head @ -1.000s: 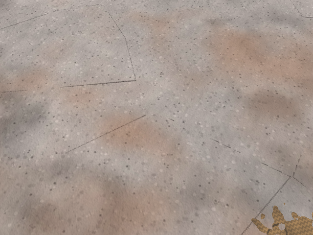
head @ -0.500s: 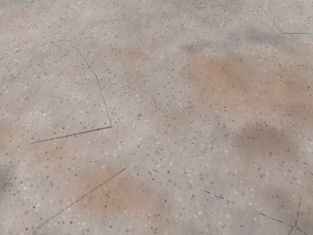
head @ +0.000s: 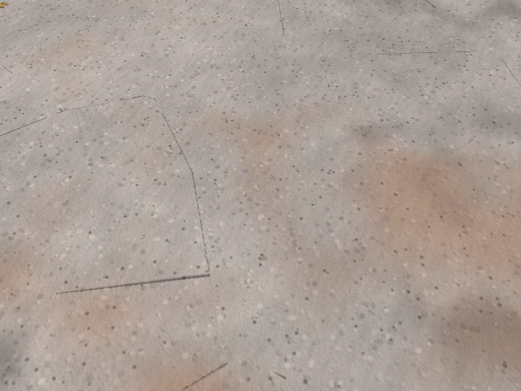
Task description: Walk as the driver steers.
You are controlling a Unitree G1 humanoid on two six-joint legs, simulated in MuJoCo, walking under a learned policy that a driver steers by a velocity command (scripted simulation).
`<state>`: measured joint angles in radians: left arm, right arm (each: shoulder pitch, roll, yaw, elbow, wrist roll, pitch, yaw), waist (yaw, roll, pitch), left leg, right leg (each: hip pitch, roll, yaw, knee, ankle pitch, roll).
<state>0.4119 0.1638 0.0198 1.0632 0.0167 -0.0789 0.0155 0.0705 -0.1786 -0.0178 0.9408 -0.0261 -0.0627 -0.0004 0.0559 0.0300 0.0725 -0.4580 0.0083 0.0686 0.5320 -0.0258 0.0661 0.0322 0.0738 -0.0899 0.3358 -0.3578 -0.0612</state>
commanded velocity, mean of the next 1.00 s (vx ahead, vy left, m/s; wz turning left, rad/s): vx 0.05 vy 0.00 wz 0.00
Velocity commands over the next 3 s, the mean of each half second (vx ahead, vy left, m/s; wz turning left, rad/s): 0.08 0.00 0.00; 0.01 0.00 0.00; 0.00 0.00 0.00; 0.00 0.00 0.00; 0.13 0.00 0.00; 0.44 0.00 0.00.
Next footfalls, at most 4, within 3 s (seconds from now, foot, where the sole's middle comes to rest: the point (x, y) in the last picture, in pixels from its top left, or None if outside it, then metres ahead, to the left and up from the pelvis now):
0.02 left None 0.17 0.08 -0.77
0.36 right None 0.09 -0.12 -0.77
2.54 left None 0.28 0.10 -0.77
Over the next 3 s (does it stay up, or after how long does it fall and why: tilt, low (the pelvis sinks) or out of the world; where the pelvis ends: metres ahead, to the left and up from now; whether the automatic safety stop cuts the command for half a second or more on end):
stays up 0.42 0.02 -0.01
